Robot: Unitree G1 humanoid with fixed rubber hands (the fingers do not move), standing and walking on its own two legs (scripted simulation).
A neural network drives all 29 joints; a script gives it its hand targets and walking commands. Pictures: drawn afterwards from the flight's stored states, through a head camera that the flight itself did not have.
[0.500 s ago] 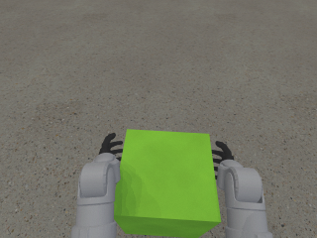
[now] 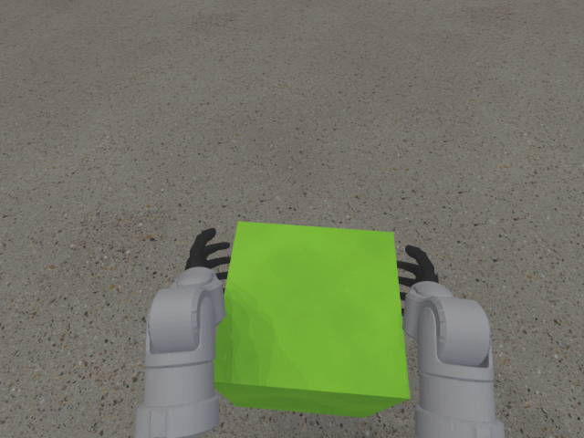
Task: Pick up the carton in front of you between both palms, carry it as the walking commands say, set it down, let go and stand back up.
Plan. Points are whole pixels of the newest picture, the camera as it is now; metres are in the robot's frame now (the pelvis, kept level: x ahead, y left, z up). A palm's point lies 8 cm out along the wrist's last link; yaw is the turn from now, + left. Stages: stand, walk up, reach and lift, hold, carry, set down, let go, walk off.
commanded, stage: carry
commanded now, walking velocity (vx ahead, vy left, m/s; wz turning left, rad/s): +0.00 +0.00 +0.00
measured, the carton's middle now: (306, 328) +0.29 +0.00 -0.04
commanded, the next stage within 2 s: none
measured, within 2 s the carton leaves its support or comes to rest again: neither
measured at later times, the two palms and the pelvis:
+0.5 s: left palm (232, 156) +0.56 +0.13 +0.07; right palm (397, 169) +0.53 -0.15 +0.06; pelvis +0.25 +0.01 -0.01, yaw -5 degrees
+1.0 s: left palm (256, 133) +0.62 +0.10 +0.07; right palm (410, 147) +0.59 -0.18 +0.06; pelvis +0.32 -0.02 +0.01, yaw -5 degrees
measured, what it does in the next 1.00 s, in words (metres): walks ahead: left foot, then right foot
